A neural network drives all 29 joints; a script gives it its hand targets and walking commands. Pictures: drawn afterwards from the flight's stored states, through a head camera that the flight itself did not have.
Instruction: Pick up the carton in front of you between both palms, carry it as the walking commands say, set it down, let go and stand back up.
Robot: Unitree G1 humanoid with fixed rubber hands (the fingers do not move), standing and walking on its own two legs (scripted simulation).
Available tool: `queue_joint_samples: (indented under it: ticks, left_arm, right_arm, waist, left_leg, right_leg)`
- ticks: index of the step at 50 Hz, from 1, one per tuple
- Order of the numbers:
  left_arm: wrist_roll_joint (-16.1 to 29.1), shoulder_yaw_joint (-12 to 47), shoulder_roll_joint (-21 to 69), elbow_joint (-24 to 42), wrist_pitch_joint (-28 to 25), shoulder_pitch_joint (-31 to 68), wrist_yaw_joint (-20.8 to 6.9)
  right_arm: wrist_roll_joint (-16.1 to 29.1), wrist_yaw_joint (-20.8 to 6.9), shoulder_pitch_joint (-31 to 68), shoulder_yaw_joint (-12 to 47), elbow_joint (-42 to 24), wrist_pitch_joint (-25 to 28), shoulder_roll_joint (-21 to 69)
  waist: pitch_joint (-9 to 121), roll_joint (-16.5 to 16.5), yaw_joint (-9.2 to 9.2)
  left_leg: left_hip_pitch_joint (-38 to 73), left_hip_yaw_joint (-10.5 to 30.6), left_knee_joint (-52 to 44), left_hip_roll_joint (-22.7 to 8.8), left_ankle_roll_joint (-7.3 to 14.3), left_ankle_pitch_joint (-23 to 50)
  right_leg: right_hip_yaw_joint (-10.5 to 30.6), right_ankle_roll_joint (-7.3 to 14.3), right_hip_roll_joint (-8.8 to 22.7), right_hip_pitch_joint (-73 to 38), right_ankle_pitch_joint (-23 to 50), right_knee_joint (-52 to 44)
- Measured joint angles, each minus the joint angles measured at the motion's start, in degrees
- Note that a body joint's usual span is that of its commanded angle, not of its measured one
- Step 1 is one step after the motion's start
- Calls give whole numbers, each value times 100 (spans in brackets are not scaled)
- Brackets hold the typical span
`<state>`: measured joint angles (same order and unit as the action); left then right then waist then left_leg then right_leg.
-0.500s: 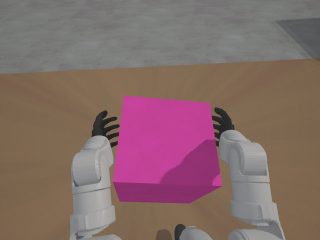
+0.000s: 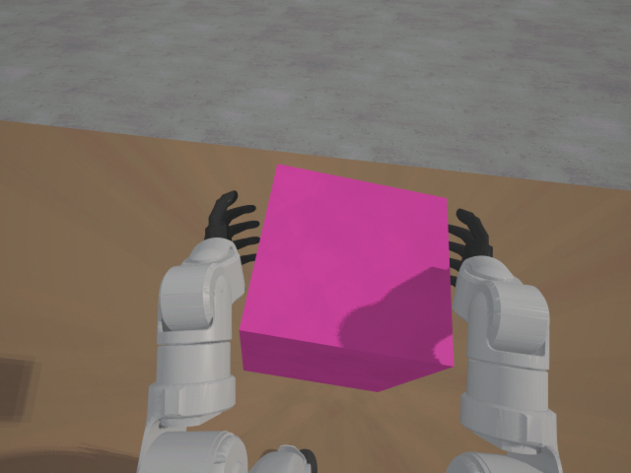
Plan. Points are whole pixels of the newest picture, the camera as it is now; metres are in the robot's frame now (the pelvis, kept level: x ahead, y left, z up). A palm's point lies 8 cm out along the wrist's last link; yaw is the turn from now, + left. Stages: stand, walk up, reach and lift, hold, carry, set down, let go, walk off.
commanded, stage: carry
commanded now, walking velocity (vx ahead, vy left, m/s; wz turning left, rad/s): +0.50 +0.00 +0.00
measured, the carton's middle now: (334, 293) +0.35 +0.04 +0.02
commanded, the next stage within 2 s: none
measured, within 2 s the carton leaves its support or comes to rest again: neither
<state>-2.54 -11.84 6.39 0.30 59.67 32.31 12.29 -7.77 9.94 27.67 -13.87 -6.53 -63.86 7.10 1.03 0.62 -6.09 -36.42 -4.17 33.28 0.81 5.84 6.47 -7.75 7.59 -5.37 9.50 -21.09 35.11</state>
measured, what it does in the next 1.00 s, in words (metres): goes down: left foot 0.05 m lower, then right foot 0.05 m lower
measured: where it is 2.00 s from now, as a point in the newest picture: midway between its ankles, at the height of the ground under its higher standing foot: (365, 250)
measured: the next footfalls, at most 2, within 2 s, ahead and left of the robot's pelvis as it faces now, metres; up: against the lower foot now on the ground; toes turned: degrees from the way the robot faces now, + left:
left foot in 0.08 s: +0.22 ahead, +0.05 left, -0.05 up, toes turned +1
right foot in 0.58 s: +0.51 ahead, -0.10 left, -0.10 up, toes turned -5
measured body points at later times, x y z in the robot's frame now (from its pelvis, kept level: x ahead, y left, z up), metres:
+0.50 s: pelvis +0.30 -0.01 -0.05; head +0.34 +0.00 +0.40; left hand +0.67 +0.10 +0.04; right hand +0.64 -0.19 +0.05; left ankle +0.19 +0.04 -0.76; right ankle +0.43 -0.14 -0.75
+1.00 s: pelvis +0.61 -0.03 -0.10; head +0.63 -0.02 +0.35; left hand +0.96 +0.15 +0.01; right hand +0.97 -0.15 +0.00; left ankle +0.73 +0.08 -0.82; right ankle +0.48 -0.10 -0.81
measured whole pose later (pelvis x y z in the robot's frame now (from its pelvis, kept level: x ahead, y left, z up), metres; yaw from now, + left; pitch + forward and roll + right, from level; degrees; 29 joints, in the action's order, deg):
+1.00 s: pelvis +0.61 -0.03 -0.10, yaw +0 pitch +5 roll +0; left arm -3.6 -11.5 6.7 -3.0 60.7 33.7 13.3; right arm -7.8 10.8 30.0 -15.9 -3.0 -65.1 6.5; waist 3.1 0.4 -6.4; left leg -32.4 -2.3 30.8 -0.6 4.4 3.0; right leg -6.2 4.1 -2.4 11.9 -22.5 38.9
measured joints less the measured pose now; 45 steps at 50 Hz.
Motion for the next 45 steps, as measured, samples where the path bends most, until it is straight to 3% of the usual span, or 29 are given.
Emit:
queue_joint_samples:
  ticks: [3,4,7,9,13,17,21,26,29,31,34,36,41,45]
  left_arm:
    - [-24,30,-71,-240,45,47,-10]
    - [-39,-4,-124,-294,84,45,-41]
    - [-36,-72,-273,-609,52,47,-124]
    - [-171,-111,-132,-701,97,-110,-127]
    - [-481,-250,167,-576,82,-347,-131]
    - [-515,-317,236,-192,-82,-523,-141]
    - [-497,-319,242,197,-168,-599,-155]
    - [-480,-272,190,562,-54,-623,-157]
    - [-511,-183,171,535,73,-417,-106]
    - [-533,-109,160,379,91,-246,-54]
    - [-422,-33,119,142,272,-209,44]
    - [-292,-63,76,98,401,-259,88]
    - [-135,-75,15,-12,310,-166,109]
    - [-106,-31,48,-159,152,-7,110]
  right_arm:
    - [-57,8,101,-22,227,-88,-18]
    - [-57,21,192,-10,374,-112,-5]
    - [-56,70,364,6,857,-30,26]
    - [43,71,228,44,1037,-80,-56]
    - [322,86,30,132,1197,35,-193]
    - [434,90,30,272,1155,303,-206]
    - [487,91,67,346,962,456,-183]
    - [561,127,196,443,766,365,-215]
    - [640,173,330,397,652,187,-322]
    - [718,157,522,324,765,114,-474]
    - [654,127,479,210,858,-98,-466]
    - [522,118,399,128,843,-217,-321]
    - [183,93,260,-42,643,-126,-57]
    - [58,85,193,-137,435,-74,-32]
  waist:
    - [192,-90,74]
    - [286,-138,126]
    - [300,111,570]
    - [277,37,810]
    - [116,-60,998]
    - [0,-113,1115]
    - [16,-66,1194]
    - [197,5,1263]
    - [378,162,1175]
    - [420,-23,966]
    - [347,-25,628]
    - [284,72,477]
    - [106,97,226]
    - [68,35,62]
  left_leg:
    - [724,-356,-793,178,112,588]
    - [968,-377,-811,159,231,631]
    - [741,-462,241,407,458,-790]
    - [831,-440,369,439,429,-1003]
    - [1204,-466,230,411,424,-1311]
    - [1569,-423,65,321,382,-1597]
    - [1946,-288,30,269,258,-1990]
    - [2465,-128,410,265,102,-2839]
    - [2501,-213,1583,290,-10,-3457]
    - [2004,-4,2986,146,-162,-3868]
    - [1068,359,4221,121,-241,-3883]
    - [551,389,4055,13,-292,-3675]
    - [-234,406,2610,-330,-302,-2618]
    - [-263,441,1391,-364,-256,-1536]
  right_leg:
    - [-68,-103,-35,-181,-637,932]
    - [-125,-220,-20,-52,-502,1611]
    - [366,-515,130,995,-1108,3860]
    - [593,-489,210,1619,-982,4222]
    - [844,-487,620,2504,-406,3288]
    - [928,-501,869,2994,488,2156]
    - [859,-500,888,3046,1608,1106]
    - [466,-434,578,2440,2562,-441]
    - [126,-316,457,1714,3467,-1216]
    - [82,-130,279,1781,2186,-526]
    - [32,-45,185,1852,1665,104]
    - [38,-74,220,1707,1564,136]
    - [22,-88,287,1216,1128,25]
    - [65,-193,303,764,741,-41]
